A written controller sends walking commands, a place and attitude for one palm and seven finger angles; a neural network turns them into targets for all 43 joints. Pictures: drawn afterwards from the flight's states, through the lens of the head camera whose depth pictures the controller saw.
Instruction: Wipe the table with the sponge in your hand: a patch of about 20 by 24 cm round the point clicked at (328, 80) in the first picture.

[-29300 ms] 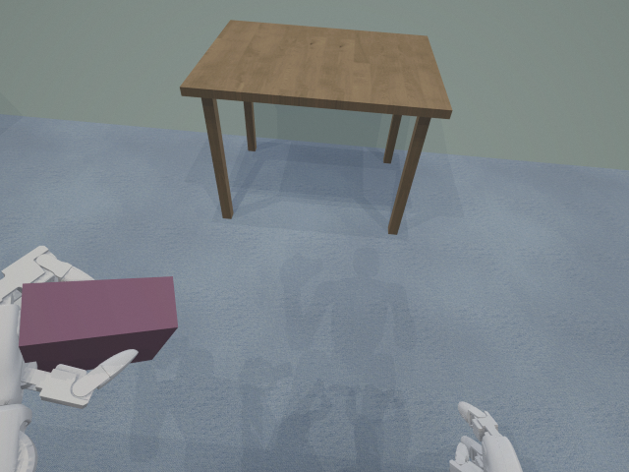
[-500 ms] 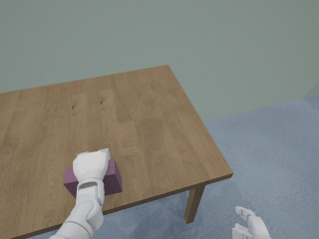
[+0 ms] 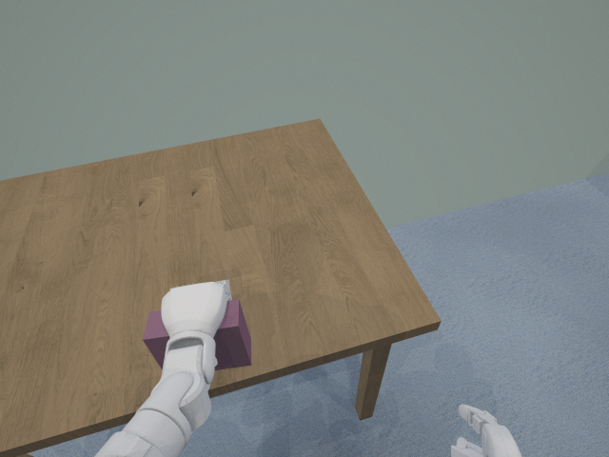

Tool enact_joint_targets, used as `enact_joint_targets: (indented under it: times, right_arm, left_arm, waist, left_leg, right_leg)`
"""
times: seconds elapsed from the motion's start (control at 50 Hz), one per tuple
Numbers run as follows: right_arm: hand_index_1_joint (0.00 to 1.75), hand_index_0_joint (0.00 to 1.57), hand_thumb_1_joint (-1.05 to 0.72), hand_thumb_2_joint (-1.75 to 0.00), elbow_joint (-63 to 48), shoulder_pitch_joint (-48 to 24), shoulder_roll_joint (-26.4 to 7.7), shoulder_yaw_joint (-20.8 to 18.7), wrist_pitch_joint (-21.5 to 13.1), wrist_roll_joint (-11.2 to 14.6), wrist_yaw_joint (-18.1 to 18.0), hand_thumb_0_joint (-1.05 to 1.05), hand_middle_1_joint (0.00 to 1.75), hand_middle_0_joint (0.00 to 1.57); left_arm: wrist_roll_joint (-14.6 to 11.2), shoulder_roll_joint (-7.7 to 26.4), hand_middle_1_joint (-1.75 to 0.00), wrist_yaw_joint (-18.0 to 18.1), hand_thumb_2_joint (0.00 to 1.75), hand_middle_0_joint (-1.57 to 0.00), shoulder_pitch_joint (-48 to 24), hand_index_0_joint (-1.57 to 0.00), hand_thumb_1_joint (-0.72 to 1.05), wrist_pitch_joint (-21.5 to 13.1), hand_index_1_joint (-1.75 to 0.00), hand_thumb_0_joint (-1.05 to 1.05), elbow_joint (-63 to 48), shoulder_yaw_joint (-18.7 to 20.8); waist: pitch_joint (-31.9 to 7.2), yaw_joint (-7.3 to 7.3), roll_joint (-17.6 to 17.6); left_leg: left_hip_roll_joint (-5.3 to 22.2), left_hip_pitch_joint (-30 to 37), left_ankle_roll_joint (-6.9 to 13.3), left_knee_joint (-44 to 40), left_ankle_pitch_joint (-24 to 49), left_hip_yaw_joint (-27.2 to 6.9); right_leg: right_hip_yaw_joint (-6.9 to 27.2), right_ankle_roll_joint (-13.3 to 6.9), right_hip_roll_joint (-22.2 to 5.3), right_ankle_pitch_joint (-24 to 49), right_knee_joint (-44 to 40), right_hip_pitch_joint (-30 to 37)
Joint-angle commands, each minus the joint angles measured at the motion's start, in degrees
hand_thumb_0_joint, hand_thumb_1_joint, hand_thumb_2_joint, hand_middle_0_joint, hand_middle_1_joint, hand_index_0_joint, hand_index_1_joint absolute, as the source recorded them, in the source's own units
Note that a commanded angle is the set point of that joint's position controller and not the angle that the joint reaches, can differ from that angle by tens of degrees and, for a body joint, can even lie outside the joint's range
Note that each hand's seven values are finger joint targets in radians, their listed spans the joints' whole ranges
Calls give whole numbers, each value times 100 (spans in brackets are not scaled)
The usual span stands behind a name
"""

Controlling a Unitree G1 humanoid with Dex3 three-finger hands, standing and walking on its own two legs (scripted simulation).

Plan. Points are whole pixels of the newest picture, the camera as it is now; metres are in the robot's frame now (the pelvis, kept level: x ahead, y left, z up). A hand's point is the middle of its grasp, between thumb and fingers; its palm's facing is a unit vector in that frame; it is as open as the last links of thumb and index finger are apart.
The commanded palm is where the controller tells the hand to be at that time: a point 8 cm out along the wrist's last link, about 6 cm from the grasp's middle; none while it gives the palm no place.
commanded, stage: slide across to the third lane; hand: left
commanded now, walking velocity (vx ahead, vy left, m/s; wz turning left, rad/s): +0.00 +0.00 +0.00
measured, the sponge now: (204, 345) +0.29 +0.20 -0.06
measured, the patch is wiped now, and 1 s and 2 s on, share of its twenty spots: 0.65 0.80 0.95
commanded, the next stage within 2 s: wipe forward along the third lane in 0.26 s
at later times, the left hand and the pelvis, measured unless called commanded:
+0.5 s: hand (234, 319) +0.32 +0.15 -0.03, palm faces -0.11 -0.05 -0.99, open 9.4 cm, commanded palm +0.30 +0.14 +0.02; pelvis -0.01 -0.01 +0.00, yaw +0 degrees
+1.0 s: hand (235, 288) +0.38 +0.16 -0.03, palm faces -0.11 -0.01 -0.99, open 9.4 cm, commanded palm +0.36 +0.16 +0.01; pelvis -0.02 -0.01 -0.01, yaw -1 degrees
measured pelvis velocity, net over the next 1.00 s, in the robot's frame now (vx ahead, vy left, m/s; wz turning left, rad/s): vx -0.02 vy -0.01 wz -0.01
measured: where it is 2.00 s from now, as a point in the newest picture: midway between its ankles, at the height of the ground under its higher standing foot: outside the picture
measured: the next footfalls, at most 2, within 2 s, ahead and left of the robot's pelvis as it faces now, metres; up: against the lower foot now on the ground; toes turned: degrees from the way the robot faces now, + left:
none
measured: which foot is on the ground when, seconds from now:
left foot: down 0.00-1.00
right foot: down 0.00-1.00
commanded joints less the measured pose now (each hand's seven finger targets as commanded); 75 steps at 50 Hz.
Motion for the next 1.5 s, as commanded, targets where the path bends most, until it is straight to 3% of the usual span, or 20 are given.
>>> enact_joint_targets:
  times: [0.0, 0.04, 0.08, 0.1, 0.18, 0.26, 0.38, 0.44, 0.48, 0.52, 0.58, 0.64, 0.68, 0.74, 0.78, 0.84, 0.88, 1.18, 1.34, 1.48]
  right_arm:
    - [30, 20, -90, -90, -847, -914, -602, -203, -261, 15, 34, 0, 30, 20]
    - [30, 20, -90, -90, -822, -945, -578, -209, -260, 25, 58, 0, 30, 20]
    - [30, 20, -90, -90, -732, -979, -625, -220, -236, 13, 44, 0, 30, 20]
    - [30, 20, -90, -90, -796, -966, -579, -195, -244, 13, 52, 0, 30, 20]
    - [30, 20, -90, -90, -725, -991, -593, -218, -209, 5, 96, 0, 30, 20]
    - [30, 20, -90, -90, -711, -980, -540, -218, -182, 20, 143, 0, 30, 20]
    - [30, 20, -90, -90, -650, -998, -572, -218, -117, -7, 109, 0, 30, 20]
    - [30, 20, -90, -90, -603, -949, -549, -190, -113, -16, 77, 0, 30, 20]
    - [30, 20, -90, -90, -537, -955, -605, -187, -101, -46, 20, 0, 30, 20]
    - [30, 20, -90, -90, -517, -886, -555, -174, -105, -50, -13, 0, 30, 20]
    - [30, 20, -90, -90, -467, -832, -596, -187, -104, -80, -60, 0, 30, 20]
    - [30, 20, -90, -90, -442, -718, -565, -171, -113, -66, -96, 0, 30, 20]
    - [30, 20, -90, -90, -392, -704, -625, -151, -111, -86, -146, 0, 30, 20]
    - [30, 20, -90, -90, -383, -558, -584, -153, -144, -67, -164, 0, 30, 20]
    - [30, 20, -90, -90, -335, -474, -615, -180, -149, -87, -152, 0, 30, 20]
    - [30, 20, -90, -90, -327, -361, -597, -182, -173, -74, -161, 0, 30, 20]
    - [30, 20, -90, -90, -262, -280, -650, -208, -187, -103, -163, 0, 30, 20]
    - [30, 20, -90, -90, -136, 163, -720, -211, -263, -103, -91, 0, 30, 20]
    - [30, 20, -90, -90, -86, 380, -736, -202, -301, -130, -45, 0, 30, 20]
    - [30, 20, -90, -90, -57, 531, -821, -192, -322, -153, -42, 0, 30, 20]
  left_arm:
    - [-139, -173, -160, 240, 130, -120, -1670, -120, 10, -190, -160, 0, -767, 65]
    - [-155, -307, -160, 286, 130, -120, -1731, -120, 10, -125, -160, 0, -637, -32]
    - [-101, 9, -160, 341, 130, -120, -1894, -120, 10, -57, -160, 0, -493, 300]
    - [-132, -301, -160, 339, 130, -120, -1876, -120, 10, -18, -160, 0, -507, -1]
    - [-94, -290, -160, 352, 130, -120, -2009, -120, 10, 49, -160, 0, -268, 43]
    - [-85, -726, -160, 346, 130, -120, -2393, -120, 10, 53, -160, 0, -111, -414]
    - [-128, -292, -160, 472, 130, -120, -2382, -120, 10, 112, -160, 0, 253, 188]
    - [-72, -365, -160, 541, 130, -120, -2665, -120, 10, 145, -160, 0, 484, 99]
    - [-10, 148, -160, 585, 130, -120, -2649, -120, 10, 175, -160, 0, 615, 633]
    - [71, -120, -160, 586, 130, -120, -2974, -120, 10, 170, -160, 0, 709, 301]
    - [186, 235, -160, 596, 130, -120, -2942, -120, 10, 169, -160, 0, 965, 669]
    - [155, 22, -160, 587, 130, -120, -3248, -120, 10, 168, -160, 0, 1270, 457]
    - [132, 468, -160, 606, 130, -120, -3303, -120, 10, 192, -160, 0, 1546, 900]
    - [165, 95, -160, 619, 130, -120, -3756, -120, 10, 169, -160, 0, 1755, 510]
    - [182, 297, -160, 639, 130, -120, -3762, -120, 10, 157, -160, 0, 1950, 766]
    - [118, 82, -160, 667, 130, -120, -4170, -120, 10, 136, -160, 0, 2045, 531]
    - [101, 374, -160, 706, 130, -120, -4185, -120, 10, 130, -160, 0, 2231, 867]
    - [63, 689, -160, 824, 130, -120, -4955, -120, 10, 216, -160, 0, 2804, 1046]
    - [184, 570, -160, 813, 130, -120, -5388, -120, 10, 300, -160, 0, 3118, 841]
    - [125, 1020, -160, 809, 130, -120, -5800, -120, 10, 320, -160, 0, 3291, 1161]
  waist:
    - [-1167, -135, -824]
    - [-1132, -137, -913]
    - [-1204, -84, -955]
    - [-1215, -124, -905]
    - [-1262, -77, -840]
    - [-1207, -212, -820]
    - [-1258, -66, -990]
    - [-1090, -191, -1048]
    - [-1183, -85, -1038]
    - [-1192, -249, -1000]
    - [-1261, -186, -933]
    - [-1150, -334, -964]
    - [-1136, -261, -926]
    - [-1164, -443, -856]
    - [-1377, -357, -755]
    - [-1504, -530, -848]
    - [-1594, -479, -904]
    - [-1760, -674, -847]
    - [-1833, -813, -458]
    - [-2078, -918, -640]
  left_leg:
    - [-50, 914, 187, -417, 726, -103]
    - [-59, 868, 182, -421, 712, -73]
    - [-64, 855, 163, -461, 693, -91]
    - [-79, 877, 190, -442, 731, -38]
    - [-80, 854, 162, -459, 753, -70]
    - [-59, 907, 181, -418, 746, -44]
    - [-85, 728, 153, -464, 676, -16]
    - [-102, 594, 164, -430, 549, 58]
    - [-128, 469, 140, -449, 509, 25]
    - [-127, 469, 165, -378, 483, 84]
    - [-133, 312, 154, -352, 408, 62]
    - [-121, 168, 158, -288, 242, 120]
    - [-122, -17, 135, -291, 69, 84]
    - [-97, -80, 145, -217, -28, 110]
    - [-85, -104, 136, -179, 52, 86]
    - [-52, -140, 165, -94, 33, 116]
    - [-33, -232, 161, -55, 60, 91]
    - [23, -465, 195, 44, 150, 81]
    - [63, -353, 180, 121, 231, 57]
    - [81, -490, 196, 223, 395, 24]
  right_leg:
    - [243, -133, -26, 1360, -706, 141]
    - [258, -119, -45, 1406, -747, 160]
    - [358, -134, -29, 1393, -784, 209]
    - [269, -107, -57, 1465, -760, 261]
    - [316, -146, -42, 1474, -779, 235]
    - [227, -133, -58, 1417, -766, 83]
    - [301, -133, -50, 1448, -802, 234]
    - [326, -75, -113, 1469, -826, 180]
    - [480, -101, -101, 1471, -852, 249]
    - [425, -51, -149, 1502, -823, 163]
    - [560, -81, -138, 1422, -832, 128]
    - [470, -16, -170, 1201, -822, -46]
    - [542, -32, -151, 908, -850, -137]
    - [393, 3, -160, 684, -773, -392]
    - [409, -30, -128, 764, -709, -387]
    - [352, 30, -143, 784, -675, -459]
    - [373, 20, -125, 876, -639, -447]
    - [211, 56, -87, 962, -478, -650]
    - [93, 33, -35, 871, -349, -1066]
    - [89, 67, -25, 1126, -257, -976]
